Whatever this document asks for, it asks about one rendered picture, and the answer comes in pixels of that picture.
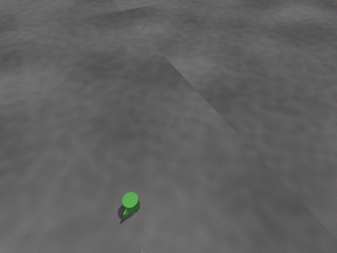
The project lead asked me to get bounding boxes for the mug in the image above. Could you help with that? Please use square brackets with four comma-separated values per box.
[122, 192, 140, 218]

